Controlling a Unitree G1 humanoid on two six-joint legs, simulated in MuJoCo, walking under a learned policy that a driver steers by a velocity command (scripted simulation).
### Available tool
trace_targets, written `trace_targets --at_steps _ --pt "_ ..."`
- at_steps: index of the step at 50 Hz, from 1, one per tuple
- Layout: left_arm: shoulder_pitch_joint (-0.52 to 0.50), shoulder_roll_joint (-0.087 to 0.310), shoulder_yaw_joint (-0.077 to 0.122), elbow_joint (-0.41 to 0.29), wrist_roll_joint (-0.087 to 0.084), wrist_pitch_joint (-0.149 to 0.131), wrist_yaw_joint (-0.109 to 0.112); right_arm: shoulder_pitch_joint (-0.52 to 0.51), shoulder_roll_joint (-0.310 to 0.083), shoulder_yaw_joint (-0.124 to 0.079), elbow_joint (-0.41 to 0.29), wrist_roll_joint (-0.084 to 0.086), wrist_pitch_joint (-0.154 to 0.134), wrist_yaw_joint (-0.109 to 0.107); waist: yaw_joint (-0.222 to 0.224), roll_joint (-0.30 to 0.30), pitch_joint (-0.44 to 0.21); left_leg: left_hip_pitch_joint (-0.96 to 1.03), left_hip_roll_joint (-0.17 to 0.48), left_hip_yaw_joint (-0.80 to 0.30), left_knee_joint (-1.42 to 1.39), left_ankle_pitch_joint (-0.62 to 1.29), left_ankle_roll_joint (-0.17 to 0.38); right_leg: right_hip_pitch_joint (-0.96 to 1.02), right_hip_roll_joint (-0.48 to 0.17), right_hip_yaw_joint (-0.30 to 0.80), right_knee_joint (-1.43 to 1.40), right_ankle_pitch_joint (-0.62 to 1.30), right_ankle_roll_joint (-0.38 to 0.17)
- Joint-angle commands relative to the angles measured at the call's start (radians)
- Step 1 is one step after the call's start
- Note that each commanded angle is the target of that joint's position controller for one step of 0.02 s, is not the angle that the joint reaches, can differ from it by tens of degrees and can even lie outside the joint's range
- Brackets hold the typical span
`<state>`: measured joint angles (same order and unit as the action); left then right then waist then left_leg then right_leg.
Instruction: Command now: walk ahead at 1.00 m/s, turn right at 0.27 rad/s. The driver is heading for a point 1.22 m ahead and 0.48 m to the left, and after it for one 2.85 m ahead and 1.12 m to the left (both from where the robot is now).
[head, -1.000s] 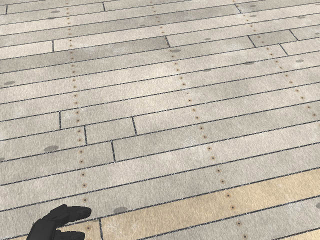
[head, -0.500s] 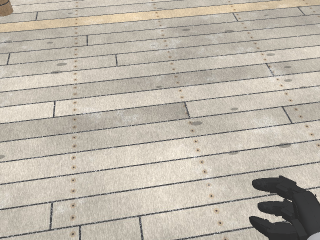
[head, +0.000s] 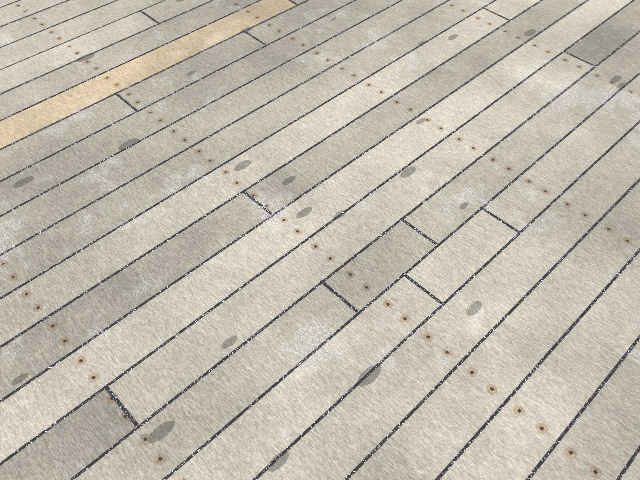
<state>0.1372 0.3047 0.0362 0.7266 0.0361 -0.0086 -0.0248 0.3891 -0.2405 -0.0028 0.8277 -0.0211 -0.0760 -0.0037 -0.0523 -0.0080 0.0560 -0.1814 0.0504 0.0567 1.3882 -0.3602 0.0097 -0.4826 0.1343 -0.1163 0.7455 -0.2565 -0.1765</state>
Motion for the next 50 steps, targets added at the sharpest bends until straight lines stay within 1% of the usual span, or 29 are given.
trace_targets --at_steps 1,2,4,7,11,13,15,16,18,19,20,21,22,23,26,28,29,31,35,37,38,39,40,41,42,43,44,46,50 --pt "0.178 0.162 0.059 0.009 -0.001 -0.025 0.034 -0.065 -0.165 -0.023 -0.123 -0.003 -0.026 -0.001 0.077 0.102 -0.066 -0.556 0.070 -0.108 0.071 0.049 0.028 0.467 -0.385 0.646 -0.503 -0.062 -0.157" --pt "0.168 0.119 0.041 0.016 -0.001 -0.046 0.033 -0.030 -0.154 -0.021 -0.106 -0.014 -0.001 0.005 0.034 0.117 -0.031 -0.456 0.086 -0.123 0.022 0.044 0.025 0.322 -0.369 0.570 -0.512 0.068 -0.148" --pt "0.166 0.084 0.028 0.049 -0.011 -0.083 0.025 -0.028 -0.108 -0.015 -0.087 -0.011 0.041 0.023 -0.005 0.092 0.016 -0.421 0.107 -0.151 -0.085 0.038 0.017 0.196 -0.321 0.423 -0.603 -0.008 -0.109" --pt "0.217 0.083 0.029 0.084 -0.017 -0.117 0.006 -0.221 -0.090 -0.014 -0.148 0.011 0.042 0.035 0.048 0.043 0.121 -0.517 0.085 -0.136 -0.345 0.247 0.037 0.199 -0.256 0.215 -0.678 0.237 -0.023" --pt "0.258 0.069 0.013 0.105 -0.037 -0.148 0.006 -0.336 -0.052 -0.003 -0.166 0.020 0.022 0.067 0.086 0.036 0.086 -0.383 0.027 0.022 -0.645 0.594 0.094 0.290 -0.220 0.011 -0.734 0.590 0.079" --pt "0.274 0.098 0.012 0.114 -0.030 -0.150 0.019 -0.331 -0.055 -0.003 -0.157 0.024 0.019 0.074 0.079 0.001 0.053 -0.363 -0.024 0.061 -0.725 0.636 0.119 0.437 -0.241 -0.039 -0.694 0.866 0.121" --pt "0.305 0.137 0.018 0.122 -0.016 -0.132 0.048 -0.318 -0.098 -0.013 -0.142 0.005 0.018 0.075 0.064 -0.060 -0.001 -0.333 -0.103 0.133 -0.760 0.522 0.137 0.605 -0.273 -0.068 -0.561 1.259 0.155" --pt "0.305 0.157 0.024 0.122 -0.004 -0.115 0.064 -0.269 -0.124 -0.021 -0.127 0.000 0.023 0.071 0.029 -0.096 -0.041 -0.274 -0.142 0.147 -0.766 0.447 0.146 0.649 -0.290 -0.073 -0.453 1.390 0.167" --pt "0.215 0.203 0.039 0.092 0.024 -0.074 0.085 0.096 -0.215 -0.064 -0.023 0.001 0.031 0.058 -0.161 -0.121 -0.202 0.067 -0.190 0.101 -0.756 0.295 0.197 0.573 -0.316 -0.064 0.037 1.490 0.176" --pt "0.130 0.237 0.050 0.047 0.006 -0.072 0.077 0.273 -0.260 -0.098 0.020 0.003 0.039 0.042 -0.272 -0.036 -0.248 0.278 -0.151 -0.015 -0.842 0.222 0.264 0.367 -0.235 -0.099 0.478 1.205 0.184" --pt "0.184 0.020 -0.005 0.002 0.023 -0.096 0.050 0.210 -0.335 -0.112 0.028 -0.006 0.049 0.028 -0.087 0.248 -0.220 0.561 0.092 -0.344 -0.711 0.367 0.370 -0.140 -0.080 -0.004 0.862 -0.255 0.206" --pt "0.175 0.047 -0.016 -0.065 -0.015 -0.113 0.045 0.159 -0.369 -0.130 -0.017 -0.003 0.055 0.022 -0.096 0.218 -0.416 0.711 0.221 -0.839 -0.955 0.019 0.545 -0.380 -0.035 0.194 1.011 -0.278 0.212" --pt "0.078 0.089 -0.024 -0.083 -0.004 -0.134 0.039 0.123 -0.298 -0.124 -0.029 -0.001 0.056 0.007 -0.099 0.022 -0.268 0.563 0.213 -0.863 -1.114 -0.097 0.472 -0.425 -0.114 0.251 0.882 -0.141 0.177" --pt "0.042 0.090 -0.025 -0.095 0.003 -0.141 0.029 0.084 -0.244 -0.110 -0.013 0.005 0.057 0.004 -0.036 -0.080 -0.144 0.368 0.176 -0.763 -1.155 -0.092 0.403 -0.367 -0.163 0.243 0.738 -0.073 0.160" --pt "0.065 0.070 -0.041 -0.099 0.045 -0.082 0.024 0.013 -0.197 -0.087 -0.022 0.012 0.027 0.003 0.086 -0.106 0.004 -0.031 0.054 -0.570 -1.197 0.067 0.356 -0.202 -0.224 0.212 0.547 -0.114 0.204" --pt "-0.005 0.058 -0.052 -0.147 0.043 -0.057 0.016 -0.017 -0.232 -0.096 -0.042 0.016 0.005 0.010 0.093 -0.053 0.058 -0.214 0.002 -0.498 -1.259 0.099 0.354 -0.135 -0.252 0.165 0.347 -0.076 0.232" --pt "-0.081 0.057 -0.055 -0.170 0.036 -0.058 0.010 -0.002 -0.215 -0.093 -0.040 0.021 -0.002 0.013 0.070 -0.055 0.089 -0.266 -0.041 -0.443 -1.264 0.190 0.330 -0.099 -0.250 0.134 0.249 0.008 0.241" --pt "-0.154 0.024 -0.069 -0.203 0.010 -0.058 -0.002 -0.018 -0.240 -0.108 -0.055 0.023 -0.004 0.016 0.036 0.015 0.067 -0.304 -0.078 -0.416 -1.279 0.215 0.283 0.014 -0.230 0.120 0.037 0.240 0.244" --pt "-0.217 0.053 -0.057 -0.220 -0.010 -0.066 0.005 0.050 -0.260 -0.125 -0.045 0.030 0.000 0.023 -0.040 0.048 -0.004 -0.071 -0.052 -0.441 -1.186 0.508 0.221 0.078 -0.167 0.113 -0.157 0.361 0.221" --pt "-0.154 0.091 -0.042 -0.209 -0.005 -0.076 0.016 0.045 -0.276 -0.131 -0.050 0.023 0.004 0.010 -0.005 0.067 -0.054 0.036 -0.037 -0.467 -1.035 0.691 0.179 0.175 -0.135 0.139 -0.247 0.259 0.204" --pt "-0.037 0.139 -0.019 -0.176 -0.007 -0.081 0.028 0.033 -0.306 -0.137 -0.052 0.015 0.004 0.010 0.055 0.050 -0.144 0.065 -0.046 -0.456 -0.879 0.795 0.154 0.309 -0.110 0.136 -0.244 0.154 0.191" --pt "0.157 0.177 0.003 -0.132 -0.008 -0.086 0.043 -0.022 -0.322 -0.139 -0.063 0.011 -0.001 0.014 0.175 0.038 -0.240 -0.020 -0.081 -0.428 -0.651 0.766 0.131 0.535 -0.144 0.143 -0.226 0.097 0.177" --pt "0.390 0.252 0.035 -0.100 0.016 -0.090 0.066 -0.048 -0.222 -0.111 -0.093 0.010 -0.017 0.013 0.263 -0.056 -0.385 -0.175 -0.125 -0.356 -0.318 0.489 0.127 0.788 -0.349 0.337 -0.217 -0.240 0.144" --pt "0.345 0.325 0.051 -0.107 0.044 -0.085 0.064 0.041 -0.081 -0.070 -0.161 0.060 -0.019 0.016 0.149 -0.409 -0.520 -0.469 -0.232 -0.237 -0.034 -0.153 0.096 0.971 -0.639 0.925 -0.444 -0.527 0.053" --pt "0.241 0.275 0.062 -0.113 0.034 -0.071 0.058 0.025 -0.150 -0.063 -0.145 0.036 0.001 0.005 0.123 -0.328 -0.428 -0.611 -0.119 -0.186 0.068 -0.058 0.111 0.871 -0.626 1.014 -0.495 -0.671 0.014" --pt "0.175 0.159 0.037 -0.124 0.025 -0.067 0.054 -0.078 -0.197 -0.072 -0.134 0.010 0.015 0.009 0.143 -0.156 -0.275 -0.640 -0.065 -0.157 0.043 0.028 0.108 0.741 -0.561 0.807 -0.470 -0.573 0.032" --pt "0.166 0.105 0.024 -0.099 0.022 -0.065 0.049 -0.132 -0.195 -0.074 -0.139 0.000 0.023 0.022 0.138 -0.046 -0.165 -0.619 -0.030 -0.143 -0.011 0.069 0.100 0.611 -0.513 0.623 -0.468 -0.341 0.051" --pt "0.225 0.087 0.018 -0.030 0.017 -0.074 0.050 -0.194 -0.145 -0.065 -0.175 -0.021 0.047 0.053 0.112 -0.074 -0.085 -0.595 0.014 -0.138 -0.056 0.070 0.086 0.490 -0.448 0.410 -0.498 -0.116 0.085" --pt "0.232 0.052 0.012 0.032 -0.014 -0.109 0.022 -0.300 -0.095 -0.037 -0.265 -0.017 0.082 0.080 0.056 -0.092 -0.017 -0.635 0.052 -0.110 -0.124 0.166 0.080 0.402 -0.426 0.168 -0.568 0.178 0.114"
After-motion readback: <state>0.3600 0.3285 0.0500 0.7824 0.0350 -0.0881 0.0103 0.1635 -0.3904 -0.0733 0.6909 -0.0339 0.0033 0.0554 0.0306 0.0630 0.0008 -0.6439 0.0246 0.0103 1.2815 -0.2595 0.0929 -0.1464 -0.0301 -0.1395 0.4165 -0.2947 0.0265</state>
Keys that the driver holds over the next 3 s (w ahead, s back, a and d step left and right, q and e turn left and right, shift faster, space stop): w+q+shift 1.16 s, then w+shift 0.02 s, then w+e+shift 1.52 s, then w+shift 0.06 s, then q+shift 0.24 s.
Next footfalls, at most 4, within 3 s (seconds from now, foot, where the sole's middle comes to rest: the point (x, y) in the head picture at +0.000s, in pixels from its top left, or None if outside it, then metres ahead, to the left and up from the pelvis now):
0.38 left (250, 440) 0.55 0.13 -0.74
0.80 right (271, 262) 1.00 0.09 -0.74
1.24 left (101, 224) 1.15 0.54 -0.74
1.70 right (31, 135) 1.51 0.81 -0.74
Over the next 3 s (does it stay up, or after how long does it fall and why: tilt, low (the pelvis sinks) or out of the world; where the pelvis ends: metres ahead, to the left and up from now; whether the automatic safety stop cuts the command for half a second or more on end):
stays up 2.44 1.07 0.01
